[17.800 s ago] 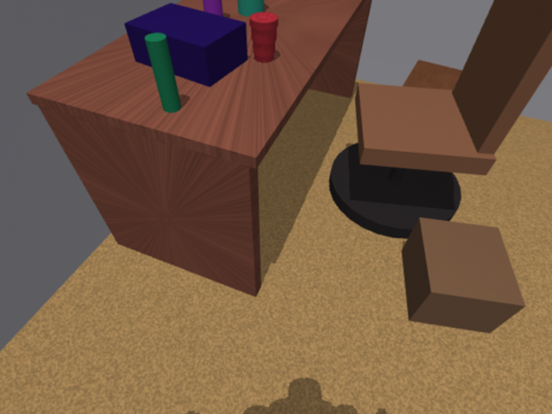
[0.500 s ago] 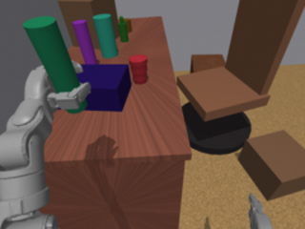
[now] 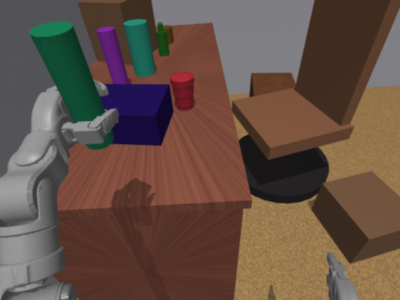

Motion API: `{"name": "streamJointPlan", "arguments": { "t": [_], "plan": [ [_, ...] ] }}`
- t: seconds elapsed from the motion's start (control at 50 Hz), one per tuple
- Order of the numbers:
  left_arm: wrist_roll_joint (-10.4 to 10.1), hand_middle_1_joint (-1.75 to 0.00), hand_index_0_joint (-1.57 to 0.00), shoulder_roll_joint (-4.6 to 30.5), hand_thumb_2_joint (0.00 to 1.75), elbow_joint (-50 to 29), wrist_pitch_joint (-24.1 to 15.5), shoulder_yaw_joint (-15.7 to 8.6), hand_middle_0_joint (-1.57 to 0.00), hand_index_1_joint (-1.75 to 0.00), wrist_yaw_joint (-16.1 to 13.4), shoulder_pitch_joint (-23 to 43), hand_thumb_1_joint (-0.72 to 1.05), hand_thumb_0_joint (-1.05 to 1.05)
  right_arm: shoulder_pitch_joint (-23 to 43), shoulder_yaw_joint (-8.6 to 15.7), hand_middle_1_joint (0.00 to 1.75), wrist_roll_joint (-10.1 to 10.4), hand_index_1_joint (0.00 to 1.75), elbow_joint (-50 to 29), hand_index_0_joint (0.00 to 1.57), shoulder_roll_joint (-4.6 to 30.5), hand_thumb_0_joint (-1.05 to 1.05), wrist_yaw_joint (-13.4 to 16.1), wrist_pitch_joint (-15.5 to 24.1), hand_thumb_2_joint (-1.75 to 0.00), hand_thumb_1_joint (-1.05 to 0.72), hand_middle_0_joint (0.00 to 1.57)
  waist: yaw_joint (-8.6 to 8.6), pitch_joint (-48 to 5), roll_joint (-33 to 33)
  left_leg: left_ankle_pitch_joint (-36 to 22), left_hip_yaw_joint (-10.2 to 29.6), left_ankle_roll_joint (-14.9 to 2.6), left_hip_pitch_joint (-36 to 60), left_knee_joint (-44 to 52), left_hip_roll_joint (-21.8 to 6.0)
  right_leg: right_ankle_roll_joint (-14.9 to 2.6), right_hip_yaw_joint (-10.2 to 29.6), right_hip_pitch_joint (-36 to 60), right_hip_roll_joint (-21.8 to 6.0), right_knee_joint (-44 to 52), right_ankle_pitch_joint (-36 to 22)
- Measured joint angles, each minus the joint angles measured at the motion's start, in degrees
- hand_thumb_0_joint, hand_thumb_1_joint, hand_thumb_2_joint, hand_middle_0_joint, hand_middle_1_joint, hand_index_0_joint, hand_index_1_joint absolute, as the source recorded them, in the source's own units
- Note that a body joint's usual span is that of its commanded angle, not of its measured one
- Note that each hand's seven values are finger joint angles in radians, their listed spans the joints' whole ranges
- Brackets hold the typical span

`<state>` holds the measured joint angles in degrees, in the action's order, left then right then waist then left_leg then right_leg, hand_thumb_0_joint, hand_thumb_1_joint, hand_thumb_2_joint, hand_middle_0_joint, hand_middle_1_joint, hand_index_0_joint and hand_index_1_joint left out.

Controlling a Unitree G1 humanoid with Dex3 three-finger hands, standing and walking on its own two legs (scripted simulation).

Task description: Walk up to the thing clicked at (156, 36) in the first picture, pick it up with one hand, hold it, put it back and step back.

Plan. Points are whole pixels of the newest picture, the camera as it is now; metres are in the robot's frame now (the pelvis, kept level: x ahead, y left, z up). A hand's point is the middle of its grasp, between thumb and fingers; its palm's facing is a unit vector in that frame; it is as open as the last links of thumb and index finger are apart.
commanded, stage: hold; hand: left
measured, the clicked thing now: (80, 94) +0.33 +0.17 +0.31
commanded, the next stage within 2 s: crouch in 1.46 s
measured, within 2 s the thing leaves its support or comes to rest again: neither
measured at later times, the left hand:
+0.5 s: hand (95, 111) +0.33 +0.16 +0.28, palm faces +0.11 -0.99 +0.01, open 6.9 cm
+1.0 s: hand (94, 110) +0.33 +0.16 +0.28, palm faces +0.11 -0.99 +0.00, open 6.9 cm
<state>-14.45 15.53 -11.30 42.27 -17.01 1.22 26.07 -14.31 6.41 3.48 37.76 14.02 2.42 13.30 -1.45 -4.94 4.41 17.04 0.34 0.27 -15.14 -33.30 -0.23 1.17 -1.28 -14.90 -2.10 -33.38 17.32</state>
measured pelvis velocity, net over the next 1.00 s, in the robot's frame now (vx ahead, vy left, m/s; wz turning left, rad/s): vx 0.00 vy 0.00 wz -0.01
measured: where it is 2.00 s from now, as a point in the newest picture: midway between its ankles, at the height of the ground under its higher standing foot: outside the picture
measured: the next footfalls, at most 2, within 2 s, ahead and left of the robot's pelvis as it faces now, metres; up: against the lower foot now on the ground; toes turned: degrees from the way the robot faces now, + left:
none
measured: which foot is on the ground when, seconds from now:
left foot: down 0.00-1.00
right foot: down 0.00-1.00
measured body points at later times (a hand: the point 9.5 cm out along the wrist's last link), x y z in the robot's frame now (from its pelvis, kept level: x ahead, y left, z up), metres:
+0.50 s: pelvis -0.01 +0.00 +0.00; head -0.05 -0.03 +0.45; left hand +0.32 +0.22 +0.28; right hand +0.16 -0.26 -0.08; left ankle +0.01 +0.12 -0.73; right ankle +0.01 -0.13 -0.73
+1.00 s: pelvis +0.00 +0.00 +0.00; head -0.04 -0.03 +0.45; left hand +0.32 +0.22 +0.28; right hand +0.16 -0.27 -0.07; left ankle +0.01 +0.12 -0.73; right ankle +0.01 -0.13 -0.73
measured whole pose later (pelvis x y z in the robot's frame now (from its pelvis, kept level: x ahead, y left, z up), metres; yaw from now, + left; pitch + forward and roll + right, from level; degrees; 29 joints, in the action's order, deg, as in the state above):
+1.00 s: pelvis +0.00 +0.00 +0.00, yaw +0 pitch -1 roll +0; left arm -14.5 15.9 -10.4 41.6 -17.7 0.2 27.4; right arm -15.1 6.3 3.7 37.6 13.8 3.4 14.9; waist -1.2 -5.2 4.3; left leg 17.0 0.1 0.4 -15.3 -33.7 -0.4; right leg 1.0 -1.0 -15.3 -1.9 -33.9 17.3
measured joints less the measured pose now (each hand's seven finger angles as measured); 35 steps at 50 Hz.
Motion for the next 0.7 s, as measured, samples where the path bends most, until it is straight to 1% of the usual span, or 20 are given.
{"name": "streamJointPlan", "arguments": {
  "t": [0.16, 0.22, 0.28, 0.38, 0.44, 0.5, 0.58, 0.64, 0.7],
  "plan": [
    [-0.2, -1.25, -0.89, 1.2, 1.21, 4.1, 0.9, -0.4, -0.88, -1.24, 0.2, 3.1, -0.08, -0.01, 0.3, -0.3, 0.05, 0.2, 0.05, 0.2, 0.05, -0.2, -0.02, -0.1, 0.5, -0.05, 0.54, 0.06, -0.05, -0.5, 0.0, -0.4, -0.2, -0.12, 0.0, 0.2, 0.1, 0.08, 0.2, -0.1, -0.1, 0.1, -0.4],
    [-0.2, -1.25, -0.89, 1.1, 1.21, 4.2, 1.3, -0.5, -0.88, -1.24, 0.3, 2.8, -0.08, -0.01, -0.3, -0.5, 0.05, 0.4, 0.05, 0.0, 0.05, -0.2, -0.02, -0.4, 0.9, -0.05, 0.54, 0.06, -0.15, -0.3, 0.0, -0.6, -0.4, -0.13, -0.2, 0.3, 0.1, 0.08, 0.4, -0.4, -0.1, 0.2, -0.6],
    [-0.3, -1.25, -0.89, 0.6, 1.21, 3.0, 1.4, 0.0, -0.88, -1.24, 0.5, 1.8, -0.08, -0.01, -1.1, -0.7, 0.05, 0.5, 0.05, -0.2, 0.05, -0.3, -0.02, -0.6, 1.0, -0.05, 0.54, 0.06, -0.25, 0.1, -0.1, -0.7, -0.4, -0.15, -0.5, 0.3, 0.1, 0.09, 0.4, -0.7, -0.1, 0.2, -0.8],
    [-0.4, -1.24, -0.89, -0.6, 1.21, -0.1, 1.5, 0.7, -0.88, -1.24, -0.6, 0.3, -0.08, -0.01, -1.0, -0.4, 0.05, 0.2, 0.05, 0.3, 0.05, -0.2, -0.02, -0.3, 1.1, -0.05, 0.54, 0.06, -0.16, 0.6, 0.0, -0.5, -0.5, -0.17, -0.7, -0.2, 0.0, 0.13, 0.5, -0.9, 0.0, -0.1, -0.8],
    [-0.4, -1.24, -0.89, -0.7, 1.21, -0.6, 1.1, 0.6, -0.88, -1.23, -1.5, 0.7, -0.08, -0.01, -0.2, -0.2, 0.05, -0.1, 0.05, 0.9, 0.05, -0.1, -0.02, 0.2, 1.1, -0.05, 0.54, 0.06, -0.01, 0.6, 0.1, -0.4, -0.5, -0.18, -0.5, -0.4, 0.0, 0.16, 0.6, -0.7, 0.0, -0.2, -0.7],
    [-0.4, -1.24, -0.89, -0.2, 1.21, 0.6, 0.6, -0.1, -0.88, -1.23, -1.8, 2.1, -0.08, -0.01, 0.7, 0.0, 0.05, -0.1, 0.05, 1.6, 0.05, -0.1, -0.02, 0.6, 1.1, -0.05, 0.54, 0.06, 0.06, 0.2, 0.1, -0.3, -0.5, -0.16, -0.4, -0.4, 0.0, 0.15, 0.5, -0.5, 0.0, -0.3, -0.6],
    [-0.2, -1.24, -0.89, 0.4, 1.21, 3.1, 0.7, -0.7, -0.88, -1.24, -1.2, 2.7, -0.08, -0.01, 0.9, -0.1, 0.05, 0.3, 0.05, 1.3, 0.05, -0.1, -0.02, 0.4, 1.1, -0.05, 0.54, 0.06, -0.04, -0.7, 0.1, -0.4, -0.4, -0.11, -0.4, -0.2, 0.0, 0.10, 0.4, -0.5, 0.0, -0.2, -0.5],
    [-0.1, -1.25, -0.89, 0.6, 1.21, 3.1, 1.4, -0.2, -0.88, -1.24, -0.2, 1.3, -0.08, -0.01, 0.1, -0.5, 0.05, 0.5, 0.05, -0.3, 0.05, -0.2, -0.02, -0.1, 1.2, -0.05, 0.54, 0.06, -0.12, -0.9, 0.1, -0.5, -0.3, -0.08, -0.4, 0.1, 0.0, 0.05, 0.3, -0.5, 0.0, 0.0, -0.6],
    [-0.4, -1.25, -0.89, 0.1, 1.22, 1.9, 1.8, 0.3, -0.88, -1.24, 0.5, -0.5, -0.07, -0.01, -0.6, -0.7, 0.05, 0.6, 0.05, -1.4, 0.05, -0.4, -0.02, -0.5, 1.3, -0.05, 0.54, 0.06, -0.23, -0.6, 0.0, -0.6, -0.2, -0.05, -0.4, 0.1, 0.0, 0.00, 0.3, -0.5, 0.0, 0.0, -0.6]
  ]
}}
